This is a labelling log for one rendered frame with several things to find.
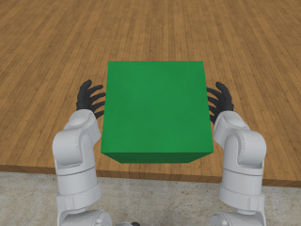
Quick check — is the robot right upper arm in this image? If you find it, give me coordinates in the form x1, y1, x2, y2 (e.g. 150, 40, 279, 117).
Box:
209, 211, 262, 226

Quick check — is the robot right forearm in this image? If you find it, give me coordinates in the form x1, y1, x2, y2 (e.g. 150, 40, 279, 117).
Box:
213, 110, 267, 226

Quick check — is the right robot hand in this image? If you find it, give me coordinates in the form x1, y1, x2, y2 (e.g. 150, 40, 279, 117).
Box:
206, 81, 234, 124

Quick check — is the carton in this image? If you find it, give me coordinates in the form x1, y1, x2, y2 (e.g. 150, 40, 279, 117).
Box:
101, 61, 214, 164

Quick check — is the robot left forearm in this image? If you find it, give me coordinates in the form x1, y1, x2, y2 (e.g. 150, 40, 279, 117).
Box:
52, 109, 102, 226

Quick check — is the left robot hand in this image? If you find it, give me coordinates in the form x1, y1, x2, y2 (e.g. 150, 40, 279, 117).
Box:
76, 79, 106, 120

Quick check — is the robot left upper arm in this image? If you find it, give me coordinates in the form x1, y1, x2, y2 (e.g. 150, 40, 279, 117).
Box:
61, 209, 112, 226

